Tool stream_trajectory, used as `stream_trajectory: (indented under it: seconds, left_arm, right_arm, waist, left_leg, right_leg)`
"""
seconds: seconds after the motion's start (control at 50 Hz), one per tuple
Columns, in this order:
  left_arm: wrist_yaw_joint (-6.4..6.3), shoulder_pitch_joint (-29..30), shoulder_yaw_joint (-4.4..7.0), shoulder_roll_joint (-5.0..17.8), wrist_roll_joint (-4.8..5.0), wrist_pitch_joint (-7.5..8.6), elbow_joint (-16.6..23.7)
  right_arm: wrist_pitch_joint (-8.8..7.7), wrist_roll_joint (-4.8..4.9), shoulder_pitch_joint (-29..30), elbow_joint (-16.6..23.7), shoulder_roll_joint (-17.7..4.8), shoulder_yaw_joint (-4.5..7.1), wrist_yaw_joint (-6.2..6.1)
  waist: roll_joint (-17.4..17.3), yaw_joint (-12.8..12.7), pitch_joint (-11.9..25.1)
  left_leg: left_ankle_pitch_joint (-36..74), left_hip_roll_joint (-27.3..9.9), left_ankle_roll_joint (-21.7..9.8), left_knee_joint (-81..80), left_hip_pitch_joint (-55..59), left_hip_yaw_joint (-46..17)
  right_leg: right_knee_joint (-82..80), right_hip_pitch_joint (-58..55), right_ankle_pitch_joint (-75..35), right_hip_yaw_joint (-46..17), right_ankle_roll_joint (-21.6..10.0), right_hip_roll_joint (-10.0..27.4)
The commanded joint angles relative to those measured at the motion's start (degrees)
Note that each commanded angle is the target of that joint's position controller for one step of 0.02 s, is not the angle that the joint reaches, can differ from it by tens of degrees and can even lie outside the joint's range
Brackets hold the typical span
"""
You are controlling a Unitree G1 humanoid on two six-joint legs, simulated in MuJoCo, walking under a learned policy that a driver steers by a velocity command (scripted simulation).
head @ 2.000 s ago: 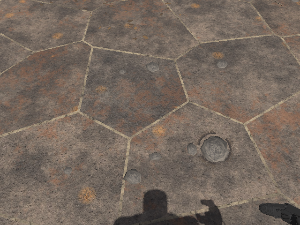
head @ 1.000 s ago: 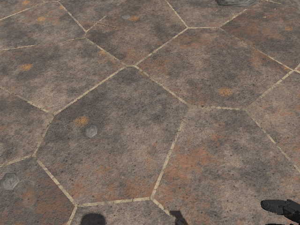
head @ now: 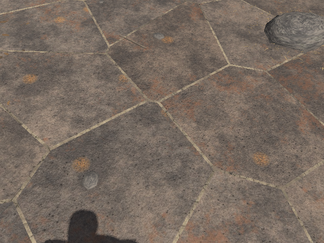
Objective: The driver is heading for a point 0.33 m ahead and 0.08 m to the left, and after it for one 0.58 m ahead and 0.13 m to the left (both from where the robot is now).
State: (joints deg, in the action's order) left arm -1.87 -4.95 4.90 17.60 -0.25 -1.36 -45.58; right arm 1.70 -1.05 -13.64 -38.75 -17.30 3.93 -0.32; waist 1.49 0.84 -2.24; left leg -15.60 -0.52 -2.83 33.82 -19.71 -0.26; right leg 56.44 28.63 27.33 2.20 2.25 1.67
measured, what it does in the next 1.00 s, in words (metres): walks ahead, turning left: right foot, then left foot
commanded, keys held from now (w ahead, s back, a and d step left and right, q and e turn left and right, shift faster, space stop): q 0.40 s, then w+q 0.46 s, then w+e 0.14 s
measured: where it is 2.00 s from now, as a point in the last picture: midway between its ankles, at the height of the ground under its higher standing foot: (68, 215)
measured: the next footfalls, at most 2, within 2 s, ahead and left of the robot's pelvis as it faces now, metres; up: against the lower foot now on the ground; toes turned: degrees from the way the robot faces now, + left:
right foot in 0.38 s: +0.09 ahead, -0.13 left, +0.00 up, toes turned +19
left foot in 0.86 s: +0.10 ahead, +0.20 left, +0.00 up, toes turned +34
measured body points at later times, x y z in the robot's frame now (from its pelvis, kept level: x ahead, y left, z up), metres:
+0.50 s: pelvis +0.02 -0.03 +0.01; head +0.05 -0.04 +0.46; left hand +0.07 +0.28 -0.08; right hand +0.26 -0.27 -0.09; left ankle -0.02 +0.08 -0.67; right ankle +0.05 -0.15 -0.73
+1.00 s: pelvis +0.12 +0.11 +0.01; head +0.13 +0.15 +0.45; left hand +0.05 +0.41 -0.12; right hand +0.37 -0.05 -0.08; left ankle +0.07 +0.18 -0.73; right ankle +0.17 -0.05 -0.64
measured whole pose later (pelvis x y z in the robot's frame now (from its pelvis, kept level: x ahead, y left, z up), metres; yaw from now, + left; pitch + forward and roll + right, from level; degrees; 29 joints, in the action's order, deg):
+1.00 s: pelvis +0.12 +0.11 +0.01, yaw +32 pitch +2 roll -1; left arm 1.9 -14.0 3.8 19.1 1.2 4.7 -45.3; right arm -2.5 0.2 -16.9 -34.4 -16.1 2.5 1.4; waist 2.1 -0.6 -0.9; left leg -15.2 1.8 -3.5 27.6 -14.5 1.9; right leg 66.1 29.9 16.9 0.9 -0.5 6.0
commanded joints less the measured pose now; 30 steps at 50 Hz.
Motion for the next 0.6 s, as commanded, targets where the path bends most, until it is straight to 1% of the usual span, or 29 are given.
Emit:
stream_trajectory:
  seconds: [0.02,0.04,0.06,0.08,0.12,0.16,0.2,0.24,0.3,0.32,0.34,0.36,0.38,0.4,0.42,0.44,0.46,0.48,0.5,0.54,0.58,0.6]
  left_arm:
    - [-1.06,1.6,1.97,6.1,-0.46,0.46,3.5]
    - [-0.92,1.1,1.99,5.8,-0.40,0.67,3.3]
    - [-0.77,0.6,1.91,5.3,-0.08,0.91,3.2]
    - [-0.67,0.8,1.72,4.8,0.19,1.12,3.2]
    - [-0.50,2.3,1.21,3.7,0.37,1.40,3.6]
    - [-0.12,3.1,0.90,3.4,0.43,1.59,3.8]
    - [0.33,3.2,0.82,3.7,0.61,1.80,3.8]
    - [0.76,2.7,0.92,4.3,0.86,2.12,3.7]
    - [1.48,1.5,1.09,5.1,1.10,2.83,3.7]
    - [1.74,0.5,1.17,5.2,1.11,3.09,3.6]
    - [1.98,-1.3,1.32,5.3,1.06,3.34,3.1]
    - [2.07,-3.5,1.67,5.9,0.82,3.48,2.5]
    - [1.79,-5.2,2.49,9.1,0.05,3.29,2.4]
    - [1.27,-3.1,3.24,13.8,-0.76,2.54,2.9]
    - [1.34,-3.9,2.84,11.5,-1.80,2.68,3.4]
    - [1.08,-2.0,1.95,8.7,-1.38,2.90,4.4]
    - [0.72,-0.3,1.50,7.0,-0.38,2.88,4.5]
    - [0.29,-0.4,1.14,6.2,0.72,3.00,4.6]
    - [-0.14,-1.4,0.91,6.2,0.87,3.09,4.4]
    - [-0.50,-4.6,1.04,7.1,0.37,3.35,4.2]
    - [-0.42,-7.6,1.23,7.8,0.16,3.82,3.8]
    - [-0.29,-8.3,1.35,8.3,0.15,4.06,3.7]
  right_arm:
    - [-1.80,1.24,3.2,5.1,-9.6,2.37,-0.87]
    - [-1.65,1.13,3.2,5.4,-8.8,2.00,-1.20]
    - [-1.56,0.98,2.7,5.6,-8.6,1.91,-1.45]
    - [-1.49,1.03,2.1,5.8,-8.7,1.99,-1.65]
    - [-1.19,1.40,0.9,5.9,-9.4,2.35,-2.05]
    - [-0.72,1.44,0.8,6.4,-10.2,2.76,-2.29]
    - [-0.31,1.30,1.2,6.9,-10.8,3.04,-2.15]
    - [0.01,1.28,1.9,7.4,-11.0,3.17,-1.77]
    - [0.37,1.71,3.2,8.1,-10.8,3.22,-1.34]
    - [0.51,1.98,4.0,8.3,-10.7,3.21,-1.31]
    - [0.71,2.40,5.1,8.6,-10.5,3.15,-1.40]
    - [0.86,2.78,5.8,8.9,-9.9,2.99,-1.58]
    - [0.86,2.41,4.3,9.1,-7.7,2.39,-1.64]
    - [0.55,2.12,0.4,9.8,-5.1,1.77,-1.40]
    - [-0.02,1.46,1.0,9.6,-10.1,3.18,-1.42]
    - [-0.06,1.83,1.2,8.7,-12.6,4.11,-1.26]
    - [0.25,1.79,1.3,8.0,-11.8,4.14,-1.09]
    - [0.55,1.49,1.4,7.6,-10.5,3.80,-0.92]
    - [0.50,1.63,2.1,7.9,-9.1,3.37,-0.51]
    - [-0.25,2.26,4.6,9.1,-7.3,2.60,0.12]
    - [-0.94,2.30,7.1,10.3,-6.2,2.09,0.33]
    - [-1.22,2.26,7.6,10.6,-5.8,1.88,0.46]
  waist:
    - [-9.2,-1.3,5.8]
    - [-9.2,-1.6,7.0]
    - [-8.8,-1.6,8.0]
    - [-8.5,-1.3,8.4]
    - [-8.6,-0.3,8.3]
    - [-9.4,0.3,8.1]
    - [-10.3,0.6,7.4]
    - [-10.8,0.6,7.2]
    - [-11.2,0.3,7.7]
    - [-11.2,-0.3,8.0]
    - [-10.9,-1.6,8.3]
    - [-9.9,-2.7,8.5]
    - [-4.4,-2.0,9.8]
    - [11.7,2.0,8.1]
    - [12.3,-0.6,7.8]
    - [7.7,-0.3,6.3]
    - [7.0,0.1,4.5]
    - [8.1,-0.7,3.1]
    - [7.9,-1.5,2.0]
    - [7.1,-3.6,1.2]
    - [6.7,-5.5,1.2]
    - [6.7,-5.8,1.1]
  left_leg:
    - [19.3,-13.4,-9.2,-15.2,10.1,-18.4]
    - [21.8,-12.3,-9.1,-14.9,10.0,-17.5]
    - [23.2,-11.7,-9.2,-14.5,11.2,-17.0]
    - [23.9,-11.4,-9.2,-14.2,12.6,-16.9]
    - [22.8,-11.0,-9.3,-13.5,14.9,-17.9]
    - [19.5,-10.6,-9.6,-13.2,14.5,-19.4]
    - [17.1,-10.4,-10.2,-13.2,12.2,-21.3]
    - [17.3,-10.0,-10.4,-12.9,10.5,-23.6]
    - [20.5,-9.4,-10.0,-11.3,11.3,-27.5]
    - [21.5,-8.8,-9.5,-10.4,11.5,-28.3]
    - [21.2,-7.5,-8.2,-9.0,10.8,-28.3]
    - [17.5,-5.6,-6.1,-7.4,8.2,-27.3]
    - [6.2,-2.1,-3.1,-1.3,1.8,-23.6]
    - [-15.8,8.0,0.9,9.6,-10.4,-11.9]
    - [-20.9,6.0,3.5,22.5,-15.5,-8.8]
    - [-15.4,3.0,3.9,27.8,-16.8,-9.0]
    - [-10.7,1.8,4.4,29.2,-18.5,-7.9]
    - [-7.6,1.4,5.3,31.2,-21.3,-7.2]
    - [-5.5,0.6,5.8,32.6,-23.0,-6.5]
    - [-2.9,-0.4,6.4,30.4,-24.3,-3.5]
    - [-1.4,-1.6,6.8,26.4,-25.5,-2.7]
    - [-0.7,-2.2,6.9,24.3,-25.2,-2.5]
  right_leg:
    - [8.9,9.7,-3.9,-5.8,0.1,-0.1]
    - [9.4,8.0,-5.7,-5.7,0.5,-0.7]
    - [8.5,7.4,-7.1,-5.8,0.8,-1.3]
    - [6.1,7.4,-8.0,-6.0,1.1,-1.5]
    - [-0.9,7.4,-8.8,-6.6,1.9,-2.0]
    - [-6.8,5.0,-8.9,-7.0,2.5,-2.4]
    - [-10.9,1.7,-8.0,-7.1,2.5,-3.0]
    - [-14.2,-1.5,-7.0,-7.2,2.3,-3.7]
    - [-20.2,-5.0,-6.5,-7.5,1.4,-4.3]
    - [-23.8,-6.9,-7.8,-7.4,0.9,-4.4]
    - [-29.9,-10.4,-11.9,-6.8,0.2,-4.3]
    - [-36.1,-15.9,-18.8,-6.6,-0.9,-2.9]
    - [-37.7,-23.3,-22.7,-12.6,-4.0,5.4]
    - [-37.9,-27.5,-35.8,-25.1,-11.6,16.7]
    - [-40.3,-24.7,-30.6,-31.5,-18.6,22.7]
    - [-41.4,-23.5,-18.9,-27.6,-17.3,20.0]
    - [-42.4,-23.2,-8.2,-23.3,-14.2,15.9]
    - [-43.4,-24.4,-3.2,-21.1,-12.6,13.9]
    - [-44.2,-24.9,-2.5,-19.5,-12.3,13.5]
    - [-46.2,-26.1,-1.5,-16.2,-12.1,12.8]
    - [-47.1,-28.6,-2.4,-14.6,-12.6,13.7]
    - [-47.5,-29.1,-3.4,-13.7,-12.8,14.1]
